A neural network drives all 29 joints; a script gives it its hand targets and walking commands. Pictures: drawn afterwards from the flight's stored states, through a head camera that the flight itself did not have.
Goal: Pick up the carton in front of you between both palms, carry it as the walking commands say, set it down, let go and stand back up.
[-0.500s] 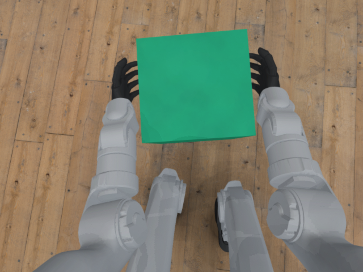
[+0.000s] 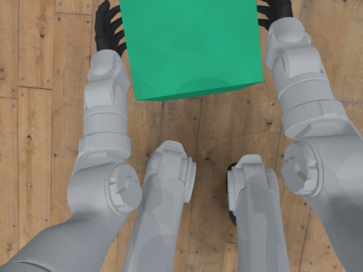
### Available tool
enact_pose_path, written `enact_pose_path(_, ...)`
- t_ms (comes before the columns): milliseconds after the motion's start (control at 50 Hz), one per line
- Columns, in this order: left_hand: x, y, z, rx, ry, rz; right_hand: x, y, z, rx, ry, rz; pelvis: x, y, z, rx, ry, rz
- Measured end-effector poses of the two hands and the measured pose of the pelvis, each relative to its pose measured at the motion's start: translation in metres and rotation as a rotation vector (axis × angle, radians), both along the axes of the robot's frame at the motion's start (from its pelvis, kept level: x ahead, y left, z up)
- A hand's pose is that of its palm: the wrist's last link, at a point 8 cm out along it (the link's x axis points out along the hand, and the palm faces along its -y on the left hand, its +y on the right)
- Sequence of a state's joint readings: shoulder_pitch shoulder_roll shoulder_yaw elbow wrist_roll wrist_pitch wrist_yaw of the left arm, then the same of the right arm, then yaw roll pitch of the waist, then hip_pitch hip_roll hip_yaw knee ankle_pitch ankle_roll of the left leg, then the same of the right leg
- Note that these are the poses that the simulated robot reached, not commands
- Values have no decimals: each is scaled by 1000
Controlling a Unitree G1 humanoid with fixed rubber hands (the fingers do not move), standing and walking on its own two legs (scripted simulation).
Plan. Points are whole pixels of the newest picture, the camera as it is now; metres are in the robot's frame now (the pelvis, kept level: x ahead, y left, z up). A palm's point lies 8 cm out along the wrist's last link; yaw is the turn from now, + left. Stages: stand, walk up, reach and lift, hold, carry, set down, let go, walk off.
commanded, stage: set down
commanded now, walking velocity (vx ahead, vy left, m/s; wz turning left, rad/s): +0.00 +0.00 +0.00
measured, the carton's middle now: (192, 47) +0.52 +0.09 -0.22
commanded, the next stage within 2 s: none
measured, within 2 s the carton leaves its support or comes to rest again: rests again in 0.74 s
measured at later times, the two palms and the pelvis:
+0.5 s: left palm (121, 56) +0.48 +0.23 -0.20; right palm (267, 28) +0.56 -0.06 -0.20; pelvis +0.01 +0.00 -0.04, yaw +0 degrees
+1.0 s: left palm (123, 58) +0.47 +0.24 -0.22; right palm (266, 33) +0.56 -0.06 -0.22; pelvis +0.00 -0.01 -0.05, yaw +0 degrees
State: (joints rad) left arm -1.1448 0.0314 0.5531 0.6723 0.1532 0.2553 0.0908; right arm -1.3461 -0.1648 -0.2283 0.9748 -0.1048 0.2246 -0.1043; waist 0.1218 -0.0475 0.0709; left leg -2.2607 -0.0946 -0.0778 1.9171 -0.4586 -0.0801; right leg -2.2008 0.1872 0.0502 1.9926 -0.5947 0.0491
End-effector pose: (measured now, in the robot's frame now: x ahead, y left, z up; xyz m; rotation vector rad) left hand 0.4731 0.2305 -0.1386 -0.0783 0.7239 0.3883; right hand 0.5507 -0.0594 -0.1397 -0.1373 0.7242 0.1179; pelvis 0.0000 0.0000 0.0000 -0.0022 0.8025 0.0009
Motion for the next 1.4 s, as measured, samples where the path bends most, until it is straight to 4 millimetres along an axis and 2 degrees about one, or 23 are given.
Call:
enact_pose_path(120, 4, 4, -36, 7, 17, 8, 7, 5, -37, -4, 14, 21, 0, -1, -20, 6, -27, -15)
enact_pose_path(220, 7, 4, -47, 7, 28, 15, 10, 5, -53, -3, 25, 30, 4, 0, -30, 19, -49, -21)
enact_pose_path(400, 8, 4, -52, 2, 36, 10, 14, 4, -56, -13, 29, 40, 9, -3, -36, 26, -43, -24)
enact_pose_path(580, 1, -1, -66, -6, 68, -21, 7, -2, -69, -31, 56, 51, 6, -5, -40, 31, -70, -29)
enact_pose_path(840, 1, 3, -77, -4, 86, -47, 7, -1, -80, -20, 69, 74, 4, -6, -47, 40, -111, -33)
enact_pose_path(1280, 2, 6, -80, -15, 74, -79, 9, -3, -85, 19, 39, 119, -2, -9, -54, 53, -142, -29)
enact_pose_path(1340, -1, 8, -88, 0, 89, -68, 9, -10, -91, 7, 20, 99, -3, -7, -54, 50, -152, -27)
enact_pose_path(1400, -8, 18, -97, 19, 104, -29, 10, -26, -99, -18, 19, 62, -4, -5, -54, 48, -158, -24)
